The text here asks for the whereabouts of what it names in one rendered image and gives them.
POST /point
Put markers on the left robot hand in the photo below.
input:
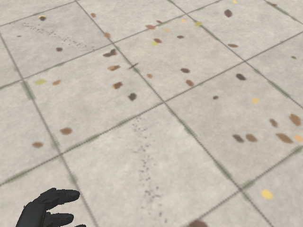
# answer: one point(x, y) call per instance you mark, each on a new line
point(34, 213)

